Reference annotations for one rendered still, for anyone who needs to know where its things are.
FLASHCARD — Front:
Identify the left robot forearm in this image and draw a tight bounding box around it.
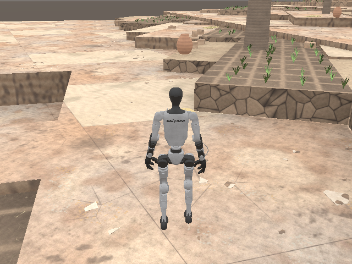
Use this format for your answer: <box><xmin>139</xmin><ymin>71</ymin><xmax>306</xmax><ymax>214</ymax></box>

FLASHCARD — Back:
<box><xmin>146</xmin><ymin>134</ymin><xmax>157</xmax><ymax>158</ymax></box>

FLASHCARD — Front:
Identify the robot left hand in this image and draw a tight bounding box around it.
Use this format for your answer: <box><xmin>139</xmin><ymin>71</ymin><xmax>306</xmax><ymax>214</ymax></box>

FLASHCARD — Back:
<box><xmin>145</xmin><ymin>156</ymin><xmax>157</xmax><ymax>170</ymax></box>

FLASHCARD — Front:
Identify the robot right hand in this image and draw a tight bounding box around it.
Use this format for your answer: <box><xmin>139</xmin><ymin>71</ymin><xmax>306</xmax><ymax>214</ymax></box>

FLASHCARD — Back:
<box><xmin>194</xmin><ymin>159</ymin><xmax>206</xmax><ymax>174</ymax></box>

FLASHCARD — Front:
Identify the right robot forearm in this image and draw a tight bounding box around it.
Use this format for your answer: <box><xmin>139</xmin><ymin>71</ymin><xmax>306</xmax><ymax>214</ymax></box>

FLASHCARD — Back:
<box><xmin>195</xmin><ymin>134</ymin><xmax>205</xmax><ymax>161</ymax></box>

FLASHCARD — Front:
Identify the robot right shin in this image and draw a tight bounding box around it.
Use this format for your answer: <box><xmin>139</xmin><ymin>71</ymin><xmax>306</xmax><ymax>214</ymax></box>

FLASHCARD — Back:
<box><xmin>185</xmin><ymin>180</ymin><xmax>193</xmax><ymax>216</ymax></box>

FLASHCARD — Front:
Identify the robot left foot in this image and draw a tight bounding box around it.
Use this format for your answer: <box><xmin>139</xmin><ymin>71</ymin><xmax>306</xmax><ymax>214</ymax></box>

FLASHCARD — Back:
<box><xmin>160</xmin><ymin>216</ymin><xmax>168</xmax><ymax>230</ymax></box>

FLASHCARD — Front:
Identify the robot left upper arm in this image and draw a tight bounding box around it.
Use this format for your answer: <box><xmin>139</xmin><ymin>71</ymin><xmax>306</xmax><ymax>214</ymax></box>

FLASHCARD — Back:
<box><xmin>151</xmin><ymin>111</ymin><xmax>164</xmax><ymax>141</ymax></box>

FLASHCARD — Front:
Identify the robot right upper arm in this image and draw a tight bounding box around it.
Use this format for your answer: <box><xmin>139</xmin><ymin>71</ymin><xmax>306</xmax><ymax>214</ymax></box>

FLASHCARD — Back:
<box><xmin>188</xmin><ymin>111</ymin><xmax>201</xmax><ymax>142</ymax></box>

